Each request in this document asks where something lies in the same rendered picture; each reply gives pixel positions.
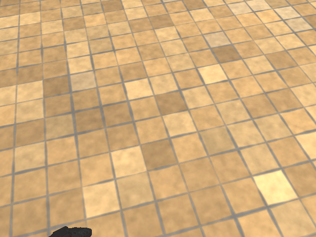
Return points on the robot left hand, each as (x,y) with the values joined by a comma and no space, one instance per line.
(72,232)

